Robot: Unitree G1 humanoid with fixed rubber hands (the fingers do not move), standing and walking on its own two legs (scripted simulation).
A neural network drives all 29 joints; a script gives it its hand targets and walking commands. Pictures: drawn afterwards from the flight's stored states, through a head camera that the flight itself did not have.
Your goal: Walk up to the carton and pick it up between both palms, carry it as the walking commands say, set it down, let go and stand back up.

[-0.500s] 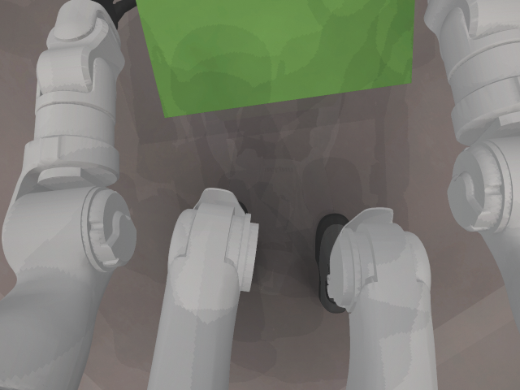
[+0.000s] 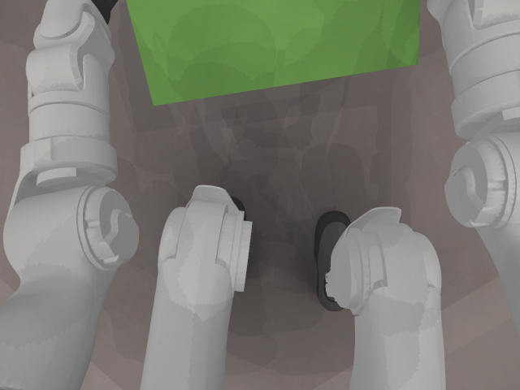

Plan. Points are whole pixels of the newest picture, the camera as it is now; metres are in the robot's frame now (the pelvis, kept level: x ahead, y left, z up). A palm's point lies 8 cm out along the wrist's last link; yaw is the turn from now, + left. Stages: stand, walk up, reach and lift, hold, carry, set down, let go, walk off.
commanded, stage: set down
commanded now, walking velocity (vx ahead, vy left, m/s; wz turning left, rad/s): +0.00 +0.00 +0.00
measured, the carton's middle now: (268, 2) +0.55 +0.07 -0.25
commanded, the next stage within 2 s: none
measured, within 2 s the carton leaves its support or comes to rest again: rests again in 0.36 s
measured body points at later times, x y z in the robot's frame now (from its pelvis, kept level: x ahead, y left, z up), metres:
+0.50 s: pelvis +0.00 +0.00 -0.01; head +0.38 +0.03 +0.23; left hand +0.53 +0.26 -0.18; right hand +0.61 -0.11 -0.17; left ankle +0.10 +0.12 -0.34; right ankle +0.10 -0.11 -0.34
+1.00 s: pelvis -0.01 +0.00 -0.02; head +0.36 +0.02 +0.22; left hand +0.52 +0.28 -0.18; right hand +0.60 -0.12 -0.18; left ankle +0.10 +0.12 -0.34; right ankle +0.10 -0.11 -0.34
